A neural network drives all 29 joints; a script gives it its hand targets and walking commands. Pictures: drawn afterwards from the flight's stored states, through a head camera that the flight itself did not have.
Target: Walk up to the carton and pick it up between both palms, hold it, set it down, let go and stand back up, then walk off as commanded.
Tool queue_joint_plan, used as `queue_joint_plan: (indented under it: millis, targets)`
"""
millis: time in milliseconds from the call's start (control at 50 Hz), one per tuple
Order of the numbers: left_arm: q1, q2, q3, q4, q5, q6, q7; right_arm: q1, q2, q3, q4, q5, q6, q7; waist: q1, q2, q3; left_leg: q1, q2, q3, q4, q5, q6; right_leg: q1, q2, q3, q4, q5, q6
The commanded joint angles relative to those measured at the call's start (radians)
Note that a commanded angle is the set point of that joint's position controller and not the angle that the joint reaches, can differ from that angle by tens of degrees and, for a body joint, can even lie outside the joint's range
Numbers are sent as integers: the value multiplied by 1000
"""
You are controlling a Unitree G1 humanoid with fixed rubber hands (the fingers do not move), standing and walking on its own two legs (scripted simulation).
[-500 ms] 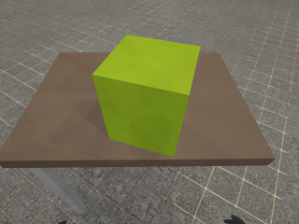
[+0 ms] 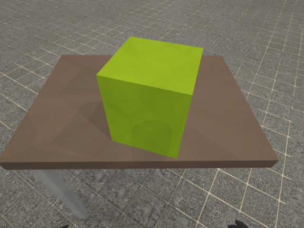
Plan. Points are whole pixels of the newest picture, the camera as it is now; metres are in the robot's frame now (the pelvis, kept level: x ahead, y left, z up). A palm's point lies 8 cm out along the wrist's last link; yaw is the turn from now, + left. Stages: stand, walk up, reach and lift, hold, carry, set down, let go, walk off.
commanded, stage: reach and lift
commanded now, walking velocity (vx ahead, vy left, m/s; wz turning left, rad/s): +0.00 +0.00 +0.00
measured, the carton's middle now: (153, 98) +0.46 +0.01 +0.11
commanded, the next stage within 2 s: none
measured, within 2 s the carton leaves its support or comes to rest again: neither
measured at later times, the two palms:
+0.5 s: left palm (56, 213) +0.20 +0.26 -0.06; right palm out of the picture +0.16 -0.25 -0.03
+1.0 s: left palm (49, 199) +0.21 +0.26 +0.01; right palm (261, 217) +0.17 -0.21 +0.05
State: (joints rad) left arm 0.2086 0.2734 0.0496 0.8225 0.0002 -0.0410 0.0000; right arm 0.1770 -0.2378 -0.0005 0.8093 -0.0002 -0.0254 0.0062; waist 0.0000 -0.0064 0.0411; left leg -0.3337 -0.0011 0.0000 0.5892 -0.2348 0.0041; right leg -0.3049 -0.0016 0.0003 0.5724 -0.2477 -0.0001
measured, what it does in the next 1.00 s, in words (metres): stands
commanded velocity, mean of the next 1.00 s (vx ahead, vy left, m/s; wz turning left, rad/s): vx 0.00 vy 0.00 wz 0.00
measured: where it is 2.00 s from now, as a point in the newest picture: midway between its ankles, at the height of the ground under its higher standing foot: outside the picture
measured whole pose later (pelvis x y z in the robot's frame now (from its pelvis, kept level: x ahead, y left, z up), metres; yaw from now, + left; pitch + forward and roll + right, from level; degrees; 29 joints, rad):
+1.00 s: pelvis +0.03 +0.00 +0.02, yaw +0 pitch -3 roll -1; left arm 0.32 0.33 0.11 -0.01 -0.06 0.30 -0.07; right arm 0.54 -0.16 0.03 -0.13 0.08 0.10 -0.19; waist 0.00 -0.08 0.06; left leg -0.15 0.00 0.00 0.36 -0.16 0.00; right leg -0.11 0.00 0.00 0.31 -0.16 0.01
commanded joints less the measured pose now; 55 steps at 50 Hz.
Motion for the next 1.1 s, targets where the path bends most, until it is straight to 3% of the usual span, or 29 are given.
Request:
queue_joint_plan:
  millis: [0, 20, 60, 80, 100, 140, 180, 200, 240, 320, 460, 500, 520, 560, 600, 640, 680, 700, 760, 780, 800, 820, 880, 900, 920, 940, 960, 1000, 1080]
  targets:
    - [-297, 181, 23, -356, -54, 230, 39, -210, -132, -157, -91, -136, -176, 16, -27, -123, -33, 5, 34, 59, -46, -269, 16, -92, -60, -27, -77, -314, -60]
    - [-297, 203, 34, -365, -42, 258, 35, -198, -168, -166, -114, -136, -174, 14, -39, -145, -48, 112, 12, 70, -15, -226, 16, -167, -76, -32, -95, -344, -70]
    - [-309, 202, 27, -544, -48, 288, 33, -134, -131, -138, -155, -79, -174, 8, -56, -151, -66, 342, 0, 41, 23, -191, -11, -353, -129, -20, -171, -374, -93]
    - [-315, 195, 15, -587, -50, 312, 33, -100, -122, -126, -168, -60, -157, 5, -72, -122, -73, 418, -9, 44, 22, -171, -16, -402, -131, -22, -187, -352, -98]
    - [-291, 183, 27, -576, -40, 333, 28, -110, -128, -127, -193, -53, -150, -1, -54, -141, -73, 460, -13, 47, 27, -131, -18, -412, -135, -12, -217, -353, -102]
    - [-271, 188, 39, -602, -34, 361, 24, -95, -128, -138, -229, -32, -127, -10, -46, -127, -37, 463, -5, 57, -42, -95, -9, -336, -109, -38, -231, -236, -92]
    - [-183, 169, 47, -653, -22, 365, 29, -40, -110, -148, -256, -18, -110, -2, -30, -18, -49, 265, 41, 74, -175, -74, 4, -24, -30, -52, -176, -20, -42]
    - [-140, 170, 56, -664, 1, 366, 30, -36, -123, -144, -255, 6, -100, 6, -20, 86, -63, 159, 59, 71, -226, -55, 7, 146, 4, -52, -148, 72, -27]
    - [-71, 175, 90, -678, 18, 363, 20, 13, -104, -125, -312, 47, -104, 4, 13, 108, -112, 111, 49, 84, -241, 11, 19, 282, 12, -24, -128, 165, -4]
    - [8, 188, 91, -739, 13, 361, 10, 68, -80, -89, -428, 83, -112, -11, 21, 87, -156, 265, 12, 93, -217, 220, -14, 268, 15, -15, -189, 244, -7]
    - [29, 236, 95, -860, -41, 308, -15, 169, -2, -32, -670, 94, -104, -75, 46, 28, -116, 349, -19, 114, -248, 253, 0, 228, -16, 10, -260, 348, 27]
    - [42, 255, 95, -864, -64, 310, -27, 212, 11, -21, -697, 104, -74, -89, 28, 9, -51, 386, -20, 108, -270, 208, 7, 204, -4, 11, -286, 277, 31]
    - [39, 246, 100, -876, -56, 307, -26, 221, 31, 2, -706, 113, -72, -93, 39, 45, -81, 399, -18, 113, -266, 237, -2, 198, -16, 24, -300, 320, 28]
    - [58, 266, 101, -959, -85, 287, -32, 259, 47, 20, -780, 116, -57, -105, 38, 36, -76, 421, -22, 115, -273, 279, -8, 191, -10, 11, -313, 342, 38]
    - [54, 257, 108, -1006, -90, 279, -33, 305, 80, 34, -805, 135, -32, -110, 34, 95, -81, 426, -12, 116, -294, 261, -13, 215, -11, 28, -332, 287, 23]
    - [73, 264, 101, -1008, -101, 281, -36, 317, 63, 27, -857, 133, -14, -121, 24, 95, -73, 420, 1, 110, -298, 236, -20, 198, -10, 22, -340, 255, 15]
    - [110, 250, 97, -1008, -118, 289, -39, 319, 76, 4, -885, 126, -1, -131, 35, 88, -56, 432, -9, 118, -307, 253, -20, 169, -3, 24, -360, 245, 11]
    - [99, 252, 98, -1009, -110, 295, -45, 318, 79, 19, -892, 139, 9, -133, 43, 125, -55, 411, -6, 112, -307, 245, -20, 205, -12, 36, -354, 222, 9]
    - [114, 267, 100, -1044, -141, 313, -64, 330, 83, 16, -1035, 143, 44, -164, 44, 88, -32, 402, -13, 121, -324, 193, -11, 219, -7, 30, -374, 178, 15]
    - [114, 284, 106, -1070, -165, 308, -71, 337, 86, 13, -1110, 140, 50, -184, 49, 38, -42, 413, -5, 124, -325, 181, -6, 219, -18, 28, -381, 212, 20]
    - [108, 288, 117, -1121, -184, 300, -69, 359, 109, 21, -1154, 134, 47, -191, 63, 39, -83, 414, -13, 128, -312, 219, -6, 225, -26, 25, -367, 281, 29]
    - [113, 300, 122, -1138, -178, 295, -79, 374, 108, 31, -1168, 145, 56, -199, 56, 60, -89, 415, -11, 124, -304, 174, -5, 227, -33, 37, -361, 229, 26]
    - [117, 335, 155, -1136, -188, 295, -93, 403, 137, 37, -1229, 135, 89, -219, 69, 14, -37, 417, -21, 127, -311, 143, 11, 185, -50, 48, -382, 250, 39]
    - [115, 324, 149, -1120, -189, 304, -99, 404, 132, 32, -1207, 141, 108, -225, 56, 36, -18, 386, -13, 115, -314, 138, 5, 196, -43, 48, -371, 238, 34]
    - [98, 365, 179, -1178, -186, 300, -105, 421, 161, 64, -1258, 157, 125, -233, 79, 49, -36, 390, -16, 133, -320, 121, 16, 208, -63, 60, -380, 238, 42]
    - [102, 353, 175, -1139, -190, 312, -109, 403, 153, 52, -1237, 159, 153, -231, 56, 33, 11, 394, -7, 126, -331, 76, 13, 189, -51, 62, -401, 144, 29]
    - [109, 349, 172, -1124, -203, 319, -116, 430, 156, 59, -1261, 152, 166, -238, 62, 33, 26, 378, -7, 127, -342, 83, 16, 192, -45, 57, -393, 150, 27]
    - [120, 361, 197, -1193, -195, 323, -116, 470, 158, 69, -1315, 172, 197, -240, 72, 80, 9, 358, 4, 120, -351, 73, 12, 252, -47, 57, -392, 127, 14]
    - [62, 404, 198, -1289, -225, 306, -123, 448, 179, 75, -1452, 191, 233, -263, 92, 89, -22, 306, 7, 135, -337, 28, 27, 255, -47, 64, -362, 70, 11]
